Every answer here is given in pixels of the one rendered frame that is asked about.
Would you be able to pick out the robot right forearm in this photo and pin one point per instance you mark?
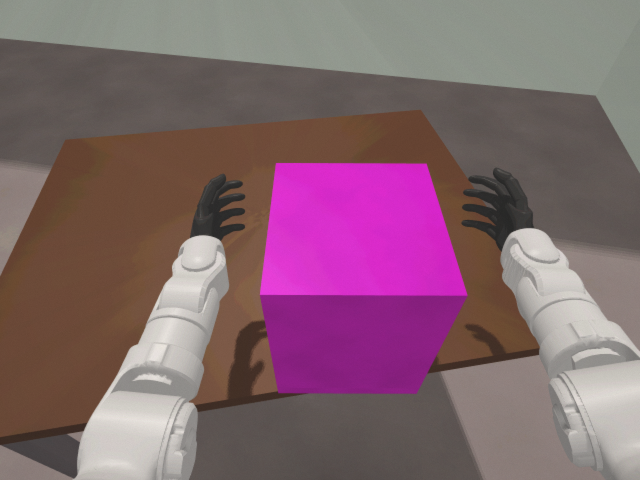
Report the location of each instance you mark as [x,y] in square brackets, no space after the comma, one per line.
[568,325]

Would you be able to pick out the robot left forearm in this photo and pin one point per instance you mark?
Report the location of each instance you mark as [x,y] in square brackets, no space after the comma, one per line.
[168,358]

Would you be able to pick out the left robot upper arm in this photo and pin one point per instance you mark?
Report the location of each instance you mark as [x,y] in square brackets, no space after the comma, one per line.
[140,436]

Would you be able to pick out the table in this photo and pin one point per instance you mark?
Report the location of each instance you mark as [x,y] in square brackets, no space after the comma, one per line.
[99,245]

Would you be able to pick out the right robot upper arm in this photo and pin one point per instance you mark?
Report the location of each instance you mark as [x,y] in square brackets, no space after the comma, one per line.
[596,412]

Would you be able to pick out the robot left hand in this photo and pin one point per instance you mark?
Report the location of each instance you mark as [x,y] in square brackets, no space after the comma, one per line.
[207,219]

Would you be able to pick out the robot right hand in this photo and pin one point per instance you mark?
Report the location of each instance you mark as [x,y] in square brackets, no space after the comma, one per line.
[512,212]

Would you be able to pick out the carton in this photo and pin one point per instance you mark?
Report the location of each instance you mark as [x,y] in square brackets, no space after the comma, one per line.
[360,283]

